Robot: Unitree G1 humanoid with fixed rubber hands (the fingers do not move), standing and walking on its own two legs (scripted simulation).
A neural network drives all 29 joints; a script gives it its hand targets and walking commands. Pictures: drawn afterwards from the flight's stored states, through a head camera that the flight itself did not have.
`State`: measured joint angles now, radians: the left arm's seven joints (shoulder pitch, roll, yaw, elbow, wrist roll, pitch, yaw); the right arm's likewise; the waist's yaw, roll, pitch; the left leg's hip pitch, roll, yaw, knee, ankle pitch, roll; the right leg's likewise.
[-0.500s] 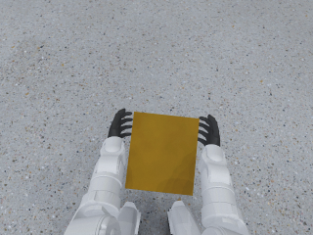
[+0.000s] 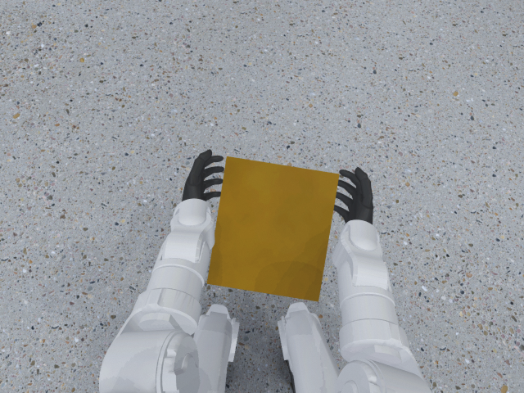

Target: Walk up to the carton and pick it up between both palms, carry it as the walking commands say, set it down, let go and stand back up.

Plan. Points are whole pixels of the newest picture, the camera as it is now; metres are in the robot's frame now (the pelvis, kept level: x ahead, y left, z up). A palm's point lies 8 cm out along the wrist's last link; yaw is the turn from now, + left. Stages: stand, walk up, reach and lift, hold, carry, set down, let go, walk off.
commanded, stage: set down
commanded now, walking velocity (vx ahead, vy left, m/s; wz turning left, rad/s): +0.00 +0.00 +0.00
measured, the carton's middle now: (271, 222) +0.41 -0.02 -0.17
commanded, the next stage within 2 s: none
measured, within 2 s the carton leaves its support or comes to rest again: neither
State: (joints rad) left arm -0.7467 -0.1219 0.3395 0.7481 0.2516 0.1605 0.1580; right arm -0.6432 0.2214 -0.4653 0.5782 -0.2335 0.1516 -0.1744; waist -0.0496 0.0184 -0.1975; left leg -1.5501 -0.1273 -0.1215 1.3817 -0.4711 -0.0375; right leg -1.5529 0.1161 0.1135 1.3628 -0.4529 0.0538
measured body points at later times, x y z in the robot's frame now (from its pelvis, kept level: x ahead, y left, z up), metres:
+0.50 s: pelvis -0.02 +0.01 -0.07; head +0.23 +0.01 +0.31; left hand +0.46 +0.10 -0.16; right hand +0.42 -0.16 -0.15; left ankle +0.07 +0.12 -0.57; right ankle +0.08 -0.13 -0.57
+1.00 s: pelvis -0.03 +0.00 -0.13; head +0.26 +0.01 +0.21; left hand +0.48 +0.09 -0.25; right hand +0.44 -0.16 -0.24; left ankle +0.07 +0.12 -0.57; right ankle +0.08 -0.13 -0.57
